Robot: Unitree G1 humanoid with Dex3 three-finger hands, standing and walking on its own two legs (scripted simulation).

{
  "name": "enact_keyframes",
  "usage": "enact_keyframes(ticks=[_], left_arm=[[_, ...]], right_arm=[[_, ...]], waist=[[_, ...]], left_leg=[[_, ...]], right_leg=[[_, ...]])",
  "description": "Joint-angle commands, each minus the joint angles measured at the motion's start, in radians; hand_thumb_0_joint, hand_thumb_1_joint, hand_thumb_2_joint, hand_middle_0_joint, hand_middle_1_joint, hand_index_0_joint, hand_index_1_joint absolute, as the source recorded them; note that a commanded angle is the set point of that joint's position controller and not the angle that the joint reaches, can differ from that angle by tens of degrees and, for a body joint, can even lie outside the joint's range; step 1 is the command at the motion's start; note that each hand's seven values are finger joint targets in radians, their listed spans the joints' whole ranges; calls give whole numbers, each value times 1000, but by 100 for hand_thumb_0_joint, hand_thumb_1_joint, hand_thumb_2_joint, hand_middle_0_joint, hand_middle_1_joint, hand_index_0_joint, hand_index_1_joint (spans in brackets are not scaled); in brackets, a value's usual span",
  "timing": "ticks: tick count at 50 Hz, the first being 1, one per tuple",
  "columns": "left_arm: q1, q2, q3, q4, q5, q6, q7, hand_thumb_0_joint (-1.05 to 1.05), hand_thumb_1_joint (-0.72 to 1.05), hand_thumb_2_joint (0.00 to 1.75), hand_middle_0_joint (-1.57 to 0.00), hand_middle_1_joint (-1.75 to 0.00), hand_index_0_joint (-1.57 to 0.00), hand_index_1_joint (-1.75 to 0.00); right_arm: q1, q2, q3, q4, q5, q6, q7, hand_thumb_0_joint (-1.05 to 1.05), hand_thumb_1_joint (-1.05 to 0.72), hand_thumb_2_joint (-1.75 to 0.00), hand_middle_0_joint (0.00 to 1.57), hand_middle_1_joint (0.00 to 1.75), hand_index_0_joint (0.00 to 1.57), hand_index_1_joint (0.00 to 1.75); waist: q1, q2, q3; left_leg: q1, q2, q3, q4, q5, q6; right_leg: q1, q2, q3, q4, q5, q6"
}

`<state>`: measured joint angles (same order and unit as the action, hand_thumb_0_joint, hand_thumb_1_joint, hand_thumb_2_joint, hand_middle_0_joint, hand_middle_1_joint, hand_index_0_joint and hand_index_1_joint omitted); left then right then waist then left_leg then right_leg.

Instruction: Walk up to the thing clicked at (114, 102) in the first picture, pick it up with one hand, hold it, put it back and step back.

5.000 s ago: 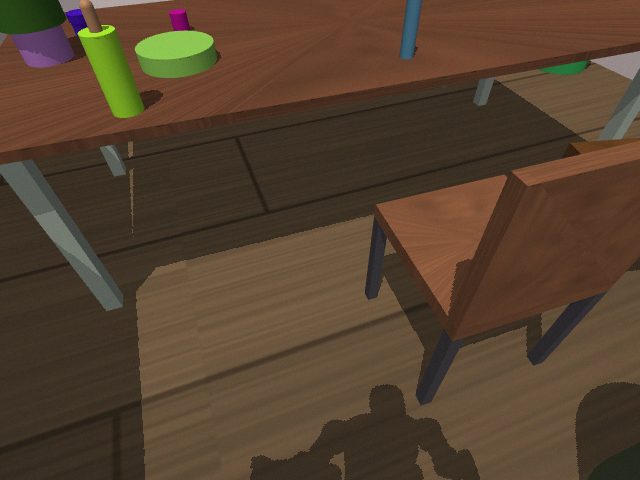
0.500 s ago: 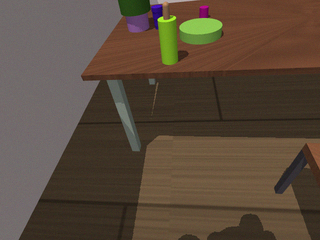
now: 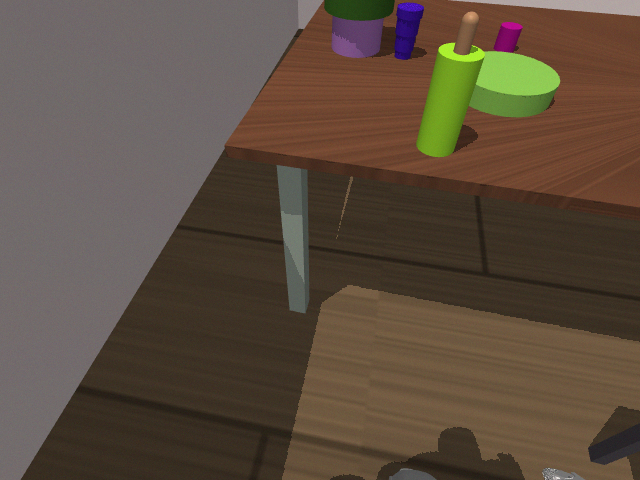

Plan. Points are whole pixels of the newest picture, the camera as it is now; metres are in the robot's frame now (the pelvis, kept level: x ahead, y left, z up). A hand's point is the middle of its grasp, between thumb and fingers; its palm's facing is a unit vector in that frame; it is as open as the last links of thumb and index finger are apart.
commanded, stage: walk up
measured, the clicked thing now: (451, 88) +0.78 -0.23 +0.12
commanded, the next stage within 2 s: none
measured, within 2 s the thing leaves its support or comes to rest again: neither
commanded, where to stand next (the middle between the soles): +0.13 +0.01 m, yaw -2 degrees
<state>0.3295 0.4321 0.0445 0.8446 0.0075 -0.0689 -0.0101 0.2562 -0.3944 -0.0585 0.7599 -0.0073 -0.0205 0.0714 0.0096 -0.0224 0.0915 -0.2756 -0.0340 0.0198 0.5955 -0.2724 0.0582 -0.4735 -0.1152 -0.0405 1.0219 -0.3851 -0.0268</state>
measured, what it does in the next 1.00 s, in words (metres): steps on the spot: right foot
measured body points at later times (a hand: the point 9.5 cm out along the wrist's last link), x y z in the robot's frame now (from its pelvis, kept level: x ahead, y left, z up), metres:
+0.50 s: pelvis +0.07 +0.03 +0.00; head +0.08 +0.03 +0.45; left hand +0.16 +0.32 -0.13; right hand +0.15 -0.28 -0.12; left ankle +0.06 +0.13 -0.73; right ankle +0.12 -0.11 -0.73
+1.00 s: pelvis +0.09 +0.01 +0.02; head +0.09 +0.02 +0.47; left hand +0.15 +0.32 -0.12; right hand +0.19 -0.29 -0.11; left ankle +0.06 +0.13 -0.73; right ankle +0.12 -0.11 -0.73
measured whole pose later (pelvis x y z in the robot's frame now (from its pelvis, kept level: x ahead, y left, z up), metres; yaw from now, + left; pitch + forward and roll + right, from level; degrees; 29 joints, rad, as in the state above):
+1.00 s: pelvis +0.09 +0.01 +0.02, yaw -1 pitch -3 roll +0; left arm 0.10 0.35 0.01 1.16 0.00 0.01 -0.02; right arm 0.07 -0.35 -0.01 1.11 -0.01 -0.02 0.00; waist 0.03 -0.01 0.06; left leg -0.05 0.00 0.03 0.34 -0.23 0.00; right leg -0.17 -0.04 -0.04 0.37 -0.14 0.02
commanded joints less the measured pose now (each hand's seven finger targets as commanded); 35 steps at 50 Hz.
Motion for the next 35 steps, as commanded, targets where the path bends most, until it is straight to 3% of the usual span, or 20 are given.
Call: enact_keyframes(ticks=[1,3,5,6,8,9,10,11,12,14,15,17,18,19,20,21,23,25,28,35], left_arm=[[67,183,63,-44,7,-12,18,0,90,90,-20,-30,-20,-30],[70,157,57,-45,9,-10,25,0,90,90,-20,-30,-20,-30],[44,140,58,-50,12,-10,29,0,90,90,-20,-30,-20,-30],[38,132,56,-49,13,-12,29,0,90,90,-20,-30,-20,-30],[35,153,58,-47,20,-17,30,0,90,90,-20,-30,-20,-30],[41,211,70,-50,26,-22,34,0,90,90,-20,-30,-20,-30],[18,240,72,-65,19,-26,33,0,90,90,-20,-30,-20,-30],[-22,249,65,-64,6,-21,30,0,90,90,-20,-30,-20,-30],[-29,229,59,-59,7,-16,29,0,90,90,-20,-30,-20,-30],[-73,215,45,-57,13,-6,32,0,90,90,-20,-30,-20,-30],[-109,218,44,-48,16,0,30,0,90,90,-20,-30,-20,-30],[-159,199,35,-41,8,22,22,0,90,90,-20,-30,-20,-30],[-167,171,25,-39,3,30,17,0,90,90,-20,-30,-20,-30],[-166,128,15,-34,-6,38,11,0,90,90,-20,-30,-20,-30],[-163,134,18,-6,-8,48,8,0,90,90,-20,-30,-20,-30],[-180,158,24,23,-1,51,9,0,90,90,-20,-30,-20,-30],[-211,143,20,43,-3,46,1,0,90,90,-20,-30,-20,-30],[-207,146,15,75,-12,41,-1,0,90,90,-20,-30,-20,-30],[-223,140,7,115,-16,43,0,0,90,90,-20,-30,-20,-30],[-273,134,-8,189,-16,55,-2,0,90,90,-20,-30,-20,-30]], right_arm=[[60,-251,-79,-71,-6,-30,-35,0,-90,-90,20,30,20,30],[33,-236,-66,-76,-3,-27,-46,0,-90,-90,20,30,20,30],[6,-230,-59,-76,2,-20,-55,0,-90,-90,20,30,20,30],[2,-228,-55,-74,7,-18,-60,0,-90,-90,20,30,20,30],[-15,-191,-34,-69,23,-16,-68,0,-90,-90,20,30,20,30],[6,-155,-20,-68,31,-20,-69,0,-90,-90,20,30,20,30],[48,-132,-10,-56,26,-16,-72,0,-90,-90,20,30,20,30],[43,-180,-27,-26,17,0,-84,0,-90,-90,20,30,20,30],[37,-187,-26,-5,8,4,-88,0,-90,-90,20,30,20,30],[39,-189,-27,27,15,0,-83,0,-90,-90,20,30,20,30],[73,-180,-23,57,20,-5,-81,0,-90,-90,20,30,20,30],[101,-170,-21,102,10,-20,-80,0,-90,-90,20,30,20,30],[86,-182,-26,113,-3,-27,-85,0,-90,-90,20,30,20,30],[39,-218,-31,106,-13,-34,-89,0,-90,-90,20,30,20,30],[-70,-254,-30,92,-7,-37,-87,0,-90,-90,20,30,20,30],[-97,-252,-25,103,2,-36,-83,0,-90,-90,20,30,20,30],[-99,-215,-5,133,-3,-42,-82,0,-90,-90,20,30,20,30],[-111,-211,1,161,-1,-48,-84,0,-90,-90,20,30,20,30],[-142,-201,5,186,2,-46,-86,0,-90,-90,20,30,20,30],[-184,-194,7,239,4,-35,-88,0,-90,-90,20,30,20,30]], waist=[[-29,169,-7],[-4,149,-34],[-2,131,-64],[6,108,-83],[36,43,-106],[40,-72,-140],[24,-122,-164],[15,-111,-154],[19,-105,-148],[11,-131,-127],[-13,-171,-137],[-34,-159,-158],[-36,-135,-171],[-16,-47,-157],[23,7,-81],[23,0,-41],[10,27,-34],[12,97,-55],[12,108,-98],[4,88,-114]], left_leg=[[14,260,-256,-245,298,200],[-7,264,-216,-185,496,180],[-26,260,-196,-116,580,162],[-24,242,-175,-67,581,144],[-67,177,-138,33,408,60],[-125,111,-97,143,284,1],[-170,26,-65,263,-53,-54],[-140,14,-60,309,-361,-44],[-138,29,-84,328,-410,-26],[-107,41,-76,273,-334,-35],[-67,44,-49,169,-243,-39],[77,22,-11,-67,-36,-45],[136,48,-48,-125,45,-35],[118,146,-203,-169,48,-4],[-32,242,-309,-197,-73,51],[-117,249,-282,-203,-108,65],[-114,191,-212,-223,-33,13],[-56,176,-182,-227,88,-15],[30,171,-150,-231,185,-17],[109,173,-119,-289,240,-32]], right_leg=[[-16,1,3,-161,39,9],[60,21,-6,-212,89,3],[147,58,-21,-272,125,-8],[194,72,-21,-337,173,-16],[321,68,13,-505,298,-53],[385,-75,196,-557,411,-103],[397,-266,441,-626,443,-205],[337,-327,497,-608,444,-306],[305,-309,483,-608,416,-295],[264,-224,347,-610,388,-225],[254,-189,287,-583,387,-191],[196,-98,164,-499,345,-122],[155,-86,139,-465,347,-94],[113,-39,113,-437,292,-47],[148,29,67,-446,99,-8],[236,36,64,-463,42,-15],[277,14,91,-498,129,-27],[300,1,84,-511,259,-31],[324,-5,67,-547,321,-25],[355,-14,71,-618,346,-7]])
